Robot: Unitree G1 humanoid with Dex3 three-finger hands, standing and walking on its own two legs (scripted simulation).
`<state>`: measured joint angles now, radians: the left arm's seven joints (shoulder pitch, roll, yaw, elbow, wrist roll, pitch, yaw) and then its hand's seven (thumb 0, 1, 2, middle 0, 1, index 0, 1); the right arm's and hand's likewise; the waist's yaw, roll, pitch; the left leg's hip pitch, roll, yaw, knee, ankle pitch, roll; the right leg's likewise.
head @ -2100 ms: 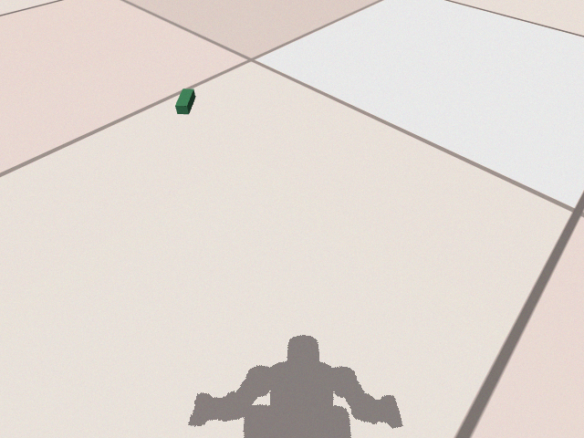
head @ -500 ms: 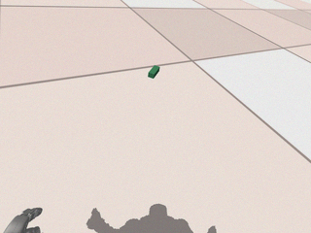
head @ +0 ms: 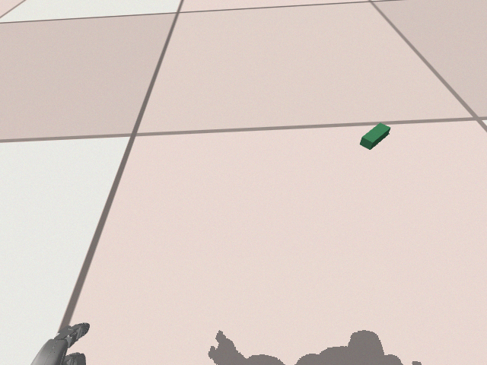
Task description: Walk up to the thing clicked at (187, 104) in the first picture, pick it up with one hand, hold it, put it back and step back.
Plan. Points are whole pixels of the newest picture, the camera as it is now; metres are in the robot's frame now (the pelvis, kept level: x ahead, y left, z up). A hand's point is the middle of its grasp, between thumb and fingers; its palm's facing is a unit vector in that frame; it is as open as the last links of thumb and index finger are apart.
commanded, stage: walk up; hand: left
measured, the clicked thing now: (375, 136) +1.53 -0.67 -0.74
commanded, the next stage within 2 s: none
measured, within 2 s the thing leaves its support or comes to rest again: neither
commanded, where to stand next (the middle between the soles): +1.47 -1.10 m, yaw +45 degrees
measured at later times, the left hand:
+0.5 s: hand (220, 280) +0.32 +0.09 -0.16, palm faces +0.14 -0.95 -0.28, open 7.4 cm
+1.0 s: hand (304, 230) +0.45 -0.10 -0.15, palm faces +0.44 -0.82 -0.37, open 7.4 cm
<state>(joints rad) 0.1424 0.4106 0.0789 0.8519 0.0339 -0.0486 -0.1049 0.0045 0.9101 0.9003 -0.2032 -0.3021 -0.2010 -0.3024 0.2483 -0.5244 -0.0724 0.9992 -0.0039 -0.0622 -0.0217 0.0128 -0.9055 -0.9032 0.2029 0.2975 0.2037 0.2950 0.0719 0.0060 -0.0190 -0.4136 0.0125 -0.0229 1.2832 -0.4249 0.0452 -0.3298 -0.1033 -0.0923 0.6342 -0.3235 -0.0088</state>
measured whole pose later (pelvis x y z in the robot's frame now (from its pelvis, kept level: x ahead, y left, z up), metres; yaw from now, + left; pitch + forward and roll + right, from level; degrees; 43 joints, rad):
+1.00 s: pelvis +0.57 -0.38 -0.01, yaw +25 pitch +0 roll +0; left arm 0.33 0.46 0.11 0.78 0.06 0.04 -0.08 0.00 0.91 0.90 -0.20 -0.30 -0.20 -0.30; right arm 0.27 -0.43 -0.03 0.89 0.01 -0.10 -0.05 0.01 -0.90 -0.90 0.20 0.30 0.20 0.30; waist 0.12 -0.06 0.07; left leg -0.49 0.00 0.13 0.70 -0.18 0.08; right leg -0.18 0.03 -0.23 0.61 -0.44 -0.11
